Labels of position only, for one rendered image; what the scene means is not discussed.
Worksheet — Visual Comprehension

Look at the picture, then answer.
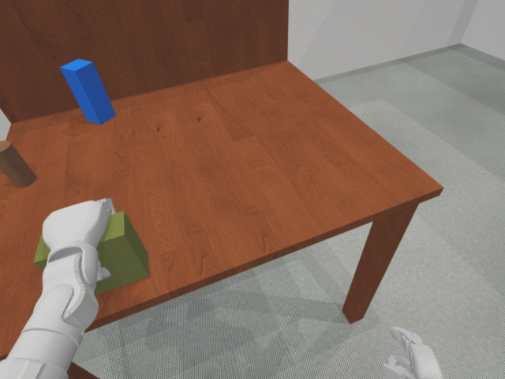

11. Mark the sponge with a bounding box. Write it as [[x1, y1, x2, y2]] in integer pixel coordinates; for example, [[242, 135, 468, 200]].
[[33, 211, 149, 295]]

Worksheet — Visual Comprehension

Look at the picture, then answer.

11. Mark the robot right hand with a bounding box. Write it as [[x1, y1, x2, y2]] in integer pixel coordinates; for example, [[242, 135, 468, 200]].
[[383, 326, 445, 379]]

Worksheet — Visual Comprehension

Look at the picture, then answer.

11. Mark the robot left hand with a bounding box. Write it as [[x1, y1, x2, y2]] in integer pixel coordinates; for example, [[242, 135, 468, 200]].
[[43, 198, 116, 282]]

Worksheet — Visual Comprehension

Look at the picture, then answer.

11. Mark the left robot forearm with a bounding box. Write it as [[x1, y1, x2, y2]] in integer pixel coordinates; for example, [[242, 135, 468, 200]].
[[0, 242, 99, 379]]

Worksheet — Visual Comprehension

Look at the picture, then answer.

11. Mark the table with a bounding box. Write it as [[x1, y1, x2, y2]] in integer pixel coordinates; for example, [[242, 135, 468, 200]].
[[0, 0, 444, 379]]

